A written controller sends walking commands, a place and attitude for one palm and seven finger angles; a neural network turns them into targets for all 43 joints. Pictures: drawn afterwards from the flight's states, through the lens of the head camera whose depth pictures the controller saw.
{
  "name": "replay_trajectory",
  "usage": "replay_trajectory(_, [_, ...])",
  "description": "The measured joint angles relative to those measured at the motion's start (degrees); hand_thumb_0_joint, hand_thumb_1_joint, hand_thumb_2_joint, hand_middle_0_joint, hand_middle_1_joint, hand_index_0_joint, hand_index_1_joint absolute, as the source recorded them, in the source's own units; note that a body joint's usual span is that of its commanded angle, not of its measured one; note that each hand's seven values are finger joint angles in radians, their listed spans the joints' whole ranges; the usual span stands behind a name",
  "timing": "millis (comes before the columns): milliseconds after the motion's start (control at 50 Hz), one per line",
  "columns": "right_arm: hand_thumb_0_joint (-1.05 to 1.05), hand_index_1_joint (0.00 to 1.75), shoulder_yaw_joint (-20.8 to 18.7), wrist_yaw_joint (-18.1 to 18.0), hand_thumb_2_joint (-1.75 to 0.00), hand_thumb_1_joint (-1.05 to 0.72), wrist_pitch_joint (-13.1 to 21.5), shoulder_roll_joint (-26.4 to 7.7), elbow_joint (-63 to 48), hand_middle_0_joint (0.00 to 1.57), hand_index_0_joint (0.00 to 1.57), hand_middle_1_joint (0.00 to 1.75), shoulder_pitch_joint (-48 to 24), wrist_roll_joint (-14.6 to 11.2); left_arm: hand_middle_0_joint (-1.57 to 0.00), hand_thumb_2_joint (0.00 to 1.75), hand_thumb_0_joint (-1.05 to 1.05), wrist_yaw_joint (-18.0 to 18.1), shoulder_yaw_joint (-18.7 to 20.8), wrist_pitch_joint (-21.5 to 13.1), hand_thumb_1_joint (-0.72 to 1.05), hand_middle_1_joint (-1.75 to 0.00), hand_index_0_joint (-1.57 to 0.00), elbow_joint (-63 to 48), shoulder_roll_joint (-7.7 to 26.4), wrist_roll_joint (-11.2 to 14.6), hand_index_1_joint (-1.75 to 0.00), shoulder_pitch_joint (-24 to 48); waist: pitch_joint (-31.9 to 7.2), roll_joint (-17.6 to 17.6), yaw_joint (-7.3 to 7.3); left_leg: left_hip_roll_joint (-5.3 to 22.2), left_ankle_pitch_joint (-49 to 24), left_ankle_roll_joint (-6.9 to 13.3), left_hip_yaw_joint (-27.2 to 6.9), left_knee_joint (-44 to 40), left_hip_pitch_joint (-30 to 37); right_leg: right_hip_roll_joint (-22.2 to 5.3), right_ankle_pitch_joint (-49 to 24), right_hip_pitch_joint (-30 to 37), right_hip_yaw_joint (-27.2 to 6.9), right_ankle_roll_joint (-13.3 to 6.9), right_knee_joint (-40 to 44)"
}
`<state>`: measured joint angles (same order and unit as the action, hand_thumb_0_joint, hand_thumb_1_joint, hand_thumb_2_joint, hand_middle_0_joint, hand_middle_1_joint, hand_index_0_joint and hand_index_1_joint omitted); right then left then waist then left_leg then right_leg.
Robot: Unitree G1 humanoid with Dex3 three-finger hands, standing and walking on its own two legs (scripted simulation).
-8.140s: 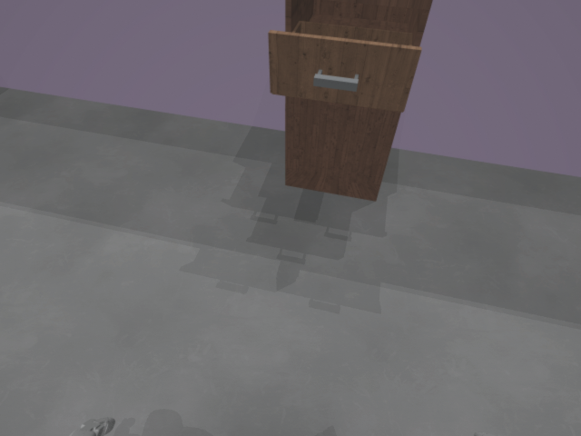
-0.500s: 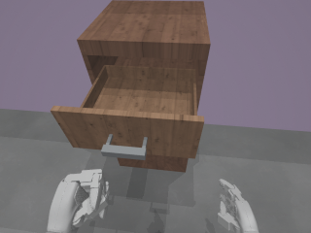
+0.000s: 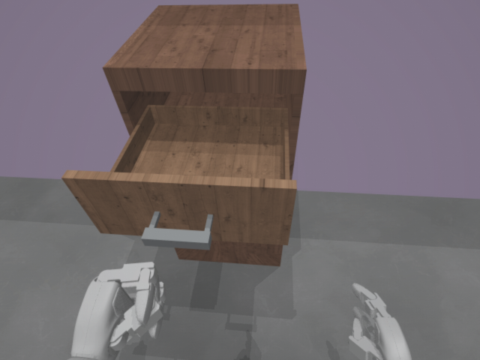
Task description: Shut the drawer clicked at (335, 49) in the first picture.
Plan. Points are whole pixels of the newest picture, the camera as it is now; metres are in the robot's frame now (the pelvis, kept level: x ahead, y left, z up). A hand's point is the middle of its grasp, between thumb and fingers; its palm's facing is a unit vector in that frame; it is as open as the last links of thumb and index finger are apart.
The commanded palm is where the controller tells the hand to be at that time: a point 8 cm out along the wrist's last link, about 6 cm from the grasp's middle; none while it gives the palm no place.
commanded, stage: bring the fist close to the handle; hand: left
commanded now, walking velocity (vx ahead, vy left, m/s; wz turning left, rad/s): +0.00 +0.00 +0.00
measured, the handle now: (180, 228) +0.34 +0.14 +0.03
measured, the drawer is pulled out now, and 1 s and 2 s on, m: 0.29 0.29 0.27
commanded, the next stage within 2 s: push the drawer shut in 1.40 s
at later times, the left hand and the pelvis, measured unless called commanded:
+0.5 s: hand (172, 297) +0.20 +0.11 +0.08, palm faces -0.03 -1.00 -0.03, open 3.3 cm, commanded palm +0.18 +0.17 +0.07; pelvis +0.00 -0.01 -0.01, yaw +0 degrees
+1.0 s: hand (190, 279) +0.25 +0.11 +0.02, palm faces -0.05 -1.00 -0.02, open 3.3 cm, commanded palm +0.23 +0.16 +0.03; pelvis -0.01 +0.00 -0.03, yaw +0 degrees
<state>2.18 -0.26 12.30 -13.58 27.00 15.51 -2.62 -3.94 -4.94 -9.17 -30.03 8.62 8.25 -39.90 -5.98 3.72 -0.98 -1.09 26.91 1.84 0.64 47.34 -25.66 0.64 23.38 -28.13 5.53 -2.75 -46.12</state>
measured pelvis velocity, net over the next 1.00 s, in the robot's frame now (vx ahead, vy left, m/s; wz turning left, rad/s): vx -0.01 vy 0.00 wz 0.00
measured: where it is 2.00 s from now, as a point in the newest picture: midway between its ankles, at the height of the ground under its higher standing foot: outside the picture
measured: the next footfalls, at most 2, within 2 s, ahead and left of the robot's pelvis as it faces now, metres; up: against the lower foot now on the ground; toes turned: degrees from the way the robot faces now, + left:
none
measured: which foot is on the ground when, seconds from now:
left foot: down 0.00-1.00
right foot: down 0.00-1.00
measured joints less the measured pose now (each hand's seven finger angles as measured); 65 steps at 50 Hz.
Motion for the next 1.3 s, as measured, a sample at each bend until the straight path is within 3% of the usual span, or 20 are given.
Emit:
replay_trajectory(200, [0.01,0.3,0.5,-0.1,-0.9,-0.91,0.5,-0.1,0.7,0.2,0.21,0.3,-0.9,0.5,-1.41,0.9,0.01,-1.3,1.3,-1.8,0.9,-1.6,-1.4,5.9,-0.5,0.7,-1.6,3.6,0.2,-0.3,-0.15,0.2,-0.3,-0.7,-0.7,0.0,-1.1,0.2,0.0,-1.0,0.7,-0.7,-0.1])
replay_trajectory(380, [0.01,0.3,-0.1,-0.1,-0.9,-0.91,0.7,-0.7,1.3,0.2,0.21,0.3,-0.8,0.7,-1.4,0.9,0.01,-1.7,2.4,-5.0,0.9,-1.6,-1.4,11.5,-0.4,1.2,-1.6,7.0,0.2,-0.7,0.6,0.3,0.0,-0.9,-0.8,1.1,-3.2,0.2,0.3,-3.1,0.8,-0.9,-1.2])
replay_trajectory(640, [0.01,0.3,-0.4,0.3,-0.9,-0.91,-0.5,-1.0,1.4,0.2,0.21,0.3,-0.4,1.3,-1.4,0.9,0.01,0.1,1.6,-7.9,0.9,-1.6,-1.4,19.1,-1.0,0.1,-1.6,13.8,0.2,-1.2,1.69,0.1,1.0,-0.5,-0.2,4.3,-8.0,-0.1,1.1,-8.1,0.3,-0.6,-4.5])
replay_trajectory(1040, [0.01,0.3,-0.6,1.2,-0.9,-0.91,-4.6,-0.4,1.5,0.2,0.21,0.3,-1.6,2.1,-1.4,0.9,0.01,2.7,0.4,-11.0,0.9,-1.6,-1.4,30.8,-2.5,-2.2,-1.6,25.7,-1.3,-1.6,2.02,-0.2,3.2,0.2,0.7,10.9,-16.8,-0.8,3.0,-17.0,-0.3,-0.1,-11.0])
replay_trajectory(1300, [0.01,0.3,-0.4,1.0,-0.9,-0.91,-7.3,-0.3,0.3,0.2,0.21,0.3,-1.4,1.8,-1.4,0.9,0.01,4.4,-0.1,-10.3,0.9,-1.6,-1.4,30.3,-2.3,-2.5,-1.6,26.2,-1.4,-1.5,1.97,-0.2,3.3,0.2,0.8,11.1,-17.1,-0.7,3.0,-17.4,-0.4,-0.1,-11.2])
